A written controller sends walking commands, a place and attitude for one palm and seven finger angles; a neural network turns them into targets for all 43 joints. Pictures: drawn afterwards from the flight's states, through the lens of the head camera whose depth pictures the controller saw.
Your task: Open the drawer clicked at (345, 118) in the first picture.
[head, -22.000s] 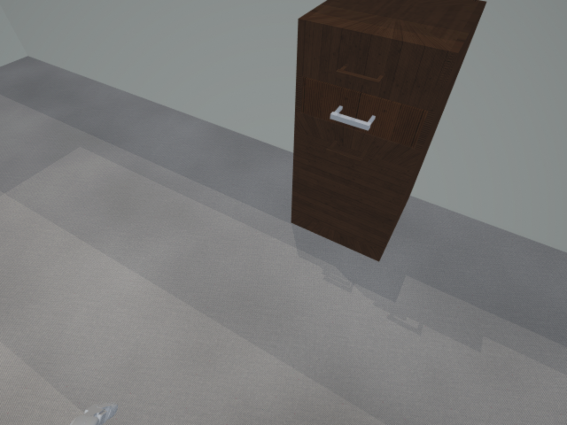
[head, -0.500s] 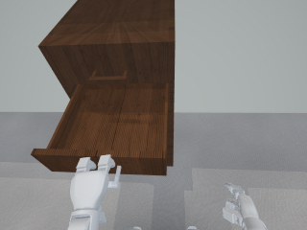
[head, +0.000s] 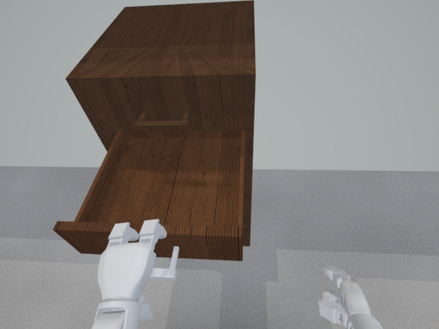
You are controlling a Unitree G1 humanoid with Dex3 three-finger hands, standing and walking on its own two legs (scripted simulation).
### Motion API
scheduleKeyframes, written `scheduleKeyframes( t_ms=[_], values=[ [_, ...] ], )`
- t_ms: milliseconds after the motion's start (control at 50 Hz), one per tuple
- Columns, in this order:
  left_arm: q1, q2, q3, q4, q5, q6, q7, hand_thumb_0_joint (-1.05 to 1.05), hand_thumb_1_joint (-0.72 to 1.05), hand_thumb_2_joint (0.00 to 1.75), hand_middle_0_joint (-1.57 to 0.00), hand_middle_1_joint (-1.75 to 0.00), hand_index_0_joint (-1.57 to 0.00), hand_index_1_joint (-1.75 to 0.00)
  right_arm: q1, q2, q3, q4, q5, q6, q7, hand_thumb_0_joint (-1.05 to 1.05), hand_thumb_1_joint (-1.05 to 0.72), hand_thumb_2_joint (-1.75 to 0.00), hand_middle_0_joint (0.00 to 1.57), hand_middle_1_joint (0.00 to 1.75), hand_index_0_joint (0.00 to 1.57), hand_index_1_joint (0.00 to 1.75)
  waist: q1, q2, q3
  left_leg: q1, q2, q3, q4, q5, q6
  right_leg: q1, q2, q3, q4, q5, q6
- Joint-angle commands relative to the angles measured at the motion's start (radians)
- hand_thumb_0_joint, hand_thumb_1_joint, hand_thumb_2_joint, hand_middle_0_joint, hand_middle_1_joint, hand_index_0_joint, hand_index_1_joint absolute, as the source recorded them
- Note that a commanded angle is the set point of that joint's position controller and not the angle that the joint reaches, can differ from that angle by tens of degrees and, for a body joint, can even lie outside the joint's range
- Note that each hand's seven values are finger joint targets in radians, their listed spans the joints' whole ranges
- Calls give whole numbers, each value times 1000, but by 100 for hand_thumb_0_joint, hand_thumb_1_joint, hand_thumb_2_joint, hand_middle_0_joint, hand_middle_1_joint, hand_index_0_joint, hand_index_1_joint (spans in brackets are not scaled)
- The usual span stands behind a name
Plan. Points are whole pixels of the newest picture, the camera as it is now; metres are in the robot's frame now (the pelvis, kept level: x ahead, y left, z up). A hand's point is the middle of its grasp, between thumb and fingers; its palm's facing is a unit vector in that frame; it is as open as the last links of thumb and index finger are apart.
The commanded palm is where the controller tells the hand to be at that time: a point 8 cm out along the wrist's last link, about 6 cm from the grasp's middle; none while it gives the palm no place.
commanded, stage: lift the hand off the handle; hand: left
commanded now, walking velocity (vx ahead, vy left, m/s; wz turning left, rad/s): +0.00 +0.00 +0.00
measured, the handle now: (148, 262) +0.26 +0.19 -0.07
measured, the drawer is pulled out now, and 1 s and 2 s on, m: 0.30 0.30 0.30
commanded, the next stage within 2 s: draw the hand back to the body in 1.10 s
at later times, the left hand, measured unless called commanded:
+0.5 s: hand (136, 257) +0.23 +0.17 +0.04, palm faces +0.08 -0.16 -0.98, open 13.8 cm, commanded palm +0.19 +0.17 +0.09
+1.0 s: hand (130, 250) +0.23 +0.17 +0.07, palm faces +0.07 -0.16 -0.98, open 13.8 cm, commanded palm +0.19 +0.17 +0.13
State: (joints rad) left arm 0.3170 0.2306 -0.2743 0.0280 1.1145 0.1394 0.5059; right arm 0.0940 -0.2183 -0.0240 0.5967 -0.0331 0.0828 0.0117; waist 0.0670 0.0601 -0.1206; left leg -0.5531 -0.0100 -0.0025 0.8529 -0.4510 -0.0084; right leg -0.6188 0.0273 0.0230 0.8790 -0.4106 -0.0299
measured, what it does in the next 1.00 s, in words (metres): stands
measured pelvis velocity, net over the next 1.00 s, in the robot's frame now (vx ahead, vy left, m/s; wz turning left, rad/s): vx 0.01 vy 0.00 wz -0.02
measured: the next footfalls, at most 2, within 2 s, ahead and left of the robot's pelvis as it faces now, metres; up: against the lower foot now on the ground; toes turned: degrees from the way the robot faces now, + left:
none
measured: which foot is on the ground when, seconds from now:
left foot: down 0.00-1.00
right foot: down 0.00-1.00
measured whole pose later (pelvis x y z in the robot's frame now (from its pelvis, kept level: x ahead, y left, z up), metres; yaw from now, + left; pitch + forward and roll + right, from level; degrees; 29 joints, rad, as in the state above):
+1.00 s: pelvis +0.01 +0.00 +0.03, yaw -1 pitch +3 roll +1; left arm 0.36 0.30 -0.25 -0.22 1.05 0.16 0.30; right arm 0.08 -0.22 0.00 0.61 -0.01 0.09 0.03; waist 0.10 0.07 -0.06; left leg -0.30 0.00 0.02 0.62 -0.37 -0.01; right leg -0.39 0.03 0.05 0.68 -0.34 -0.03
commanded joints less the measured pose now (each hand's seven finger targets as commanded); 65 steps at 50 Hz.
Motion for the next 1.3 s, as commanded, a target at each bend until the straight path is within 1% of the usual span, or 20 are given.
scheduleKeyframes(
  t_ms=[0, 140, 260, 280, 380, 440, 480, 520, 580, 680, 720, 780, 820, 880, 900, 960, 1020, 1040, 1160, 1280],
  values=[
    [-106, 90, 54, -228, 6, 5, 25, 0, -50, 30, -30, -120, -30, -120, -150, -81, -19, -171, 6, -44, -2, 0, -90, -90, 20, 30, 20, 30, -3, -100, -188, 103, -31, 13, -127, 245, 30, 166, 9, 15, -173, 249, -17],
    [-69, 77, 35, -278, -1, 4, -10, 0, -50, 30, -30, -120, -30, -120, -153, -75, -14, -179, 10, -44, 9, 0, -90, -90, 20, 30, 20, 30, 6, -89, -156, 131, -27, 14, -154, 286, 30, 193, 11, 10, -186, 278, -18],
    [-114, 119, 75, -281, -1, 9, -28, 0, -50, 30, -30, -120, -30, -120, -167, -75, -9, -172, 13, -41, 3, 0, -90, -90, 20, 30, 20, 30, 7, -93, -106, 137, -27, 14, -185, 239, 31, 196, 11, 19, -224, 212, -16],
    [-140, 124, 78, -292, -1, 12, -31, 0, -50, 30, -30, -120, -30, -120, -171, -77, -9, -171, 13, -39, 0, 0, -90, -90, 20, 30, 20, 30, 6, -68, -109, 147, -26, 13, -194, 238, 30, 199, 13, 19, -232, 198, -18],
    [-134, 102, 51, -341, -24, 6, -59, 0, -50, 30, -30, -120, -30, -120, -166, -74, -14, -172, 12, -46, 1, 0, -90, -90, 20, 30, 20, 30, 11, -57, -156, 198, -26, 10, -205, 295, 34, 244, 11, 14, -239, 250, -18],
    [-76, 105, 53, -326, -35, 2, -79, 0, -50, 30, -30, -120, -30, -120, -161, -72, -10, -168, 14, -51, 4, 0, -90, -90, 20, 30, 20, 30, 17, -102, -132, 187, -27, 15, -211, 305, 35, 263, 7, 15, -245, 284, -11],
    [-63, 135, 86, -318, -35, 5, -89, 0, -50, 30, -30, -120, -30, -120, -172, -75, -6, -167, 20, -47, 6, 0, -90, -90, 20, 30, 20, 30, 23, -111, -106, 178, -26, 14, -226, 300, 29, 272, 11, 32, -258, 279, -14],
    [-89, 124, 72, -321, -28, 10, -97, 0, -50, 30, -30, -120, -30, -120, -175, -72, -4, -163, 20, -44, 8, 0, -90, -90, 20, 30, 20, 30, 21, -120, -89, 180, -24, 19, -235, 289, 32, 267, 7, 30, -267, 265, -11],
    [-115, 155, 101, -354, -21, 17, -100, 0, -50, 30, -30, -120, -30, -120, -186, -76, -3, -167, 19, -43, 5, 0, -90, -90, 20, 30, 20, 30, 30, -92, -94, 196, -25, 20, -251, 290, 30, 288, 9, 42, -282, 258, -15],
    [-150, 143, 84, -414, -34, 13, -114, 0, -50, 30, -30, -120, -30, -120, -177, -73, -10, -160, 17, -47, 6, 0, -90, -90, 20, 30, 20, 30, 23, -48, -148, 250, -25, 17, -258, 343, 32, 320, 11, 39, -287, 296, -17],
    [-89, 143, 85, -417, -48, 8, -123, 0, -50, 30, -30, -120, -30, -120, -176, -67, -11, -161, 20, -53, 9, 0, -90, -90, 20, 30, 20, 30, 30, -78, -137, 250, -25, 21, -258, 356, 35, 336, 8, 36, -289, 332, -12],
    [-101, 143, 88, -395, -50, 17, -141, 0, -50, 30, -30, -120, -30, -120, -188, -73, -6, -156, 23, -49, 11, 0, -90, -90, 20, 30, 20, 30, 24, -114, -90, 241, -24, 20, -273, 345, 34, 327, 9, 44, -311, 317, -10],
    [-94, 139, 73, -414, -48, 20, -150, 0, -50, 30, -30, -120, -30, -120, -188, -72, -4, -157, 24, -48, 16, 0, -90, -90, 20, 30, 20, 30, 31, -99, -88, 247, -23, 25, -282, 345, 36, 335, 4, 38, -311, 316, -8],
    [-51, 192, 131, -436, -50, 21, -157, 0, -50, 30, -30, -120, -30, -120, -199, -72, 1, -165, 27, -49, 14, 0, -90, -90, 20, 30, 20, 30, 49, -120, -112, 244, -26, 30, -289, 364, 33, 390, 4, 54, -315, 364, -6],
    [-28, 181, 122, -450, -47, 19, -160, 0, -50, 30, -30, -120, -30, -120, -193, -69, 6, -169, 24, -53, 17, 0, -90, -90, 20, 30, 20, 30, 51, -121, -118, 245, -28, 34, -287, 367, 34, 394, 0, 51, -309, 372, -3],
    [-52, 171, 103, -505, -54, 13, -170, 0, -50, 30, -30, -120, -30, -120, -200, -70, 1, -164, 24, -48, 24, 0, -90, -90, 20, 30, 20, 30, 41, -66, -98, 268, -27, 32, -296, 385, 33, 382, 2, 47, -318, 388, -7],
    [-61, 172, 109, -486, -61, 11, -179, 0, -50, 30, -30, -120, -30, -120, -198, -71, 0, -155, 27, -45, 24, 0, -90, -90, 20, 30, 20, 30, 31, -62, -66, 273, -21, 29, -303, 367, 34, 357, 7, 42, -334, 334, -9],
    [-61, 149, 85, -469, -55, 7, -183, 0, -50, 30, -30, -120, -30, -120, -193, -73, 2, -157, 20, -48, 23, 0, -90, -90, 20, 30, 20, 30, 31, -87, -58, 270, -23, 28, -300, 365, 37, 347, 7, 33, -334, 330, -5],
    [-115, 148, 76, -467, -45, -7, -191, 0, -50, 30, -30, -120, -30, -120, -192, -74, 0, -155, 18, -47, 20, 0, -90, -90, 20, 30, 20, 30, 29, -102, -73, 278, -23, 25, -306, 346, 38, 341, 7, 29, -343, 294, -4],
    [-54, 244, 199, -507, -48, -20, -164, 0, -50, 30, -30, -120, -30, -120, -200, -72, 2, -158, 19, -53, 12, 0, -90, -90, 20, 30, 20, 30, 61, -44, -123, 292, -25, 24, -319, 382, 24, 408, 10, 52, -344, 341, -15]
  ],
)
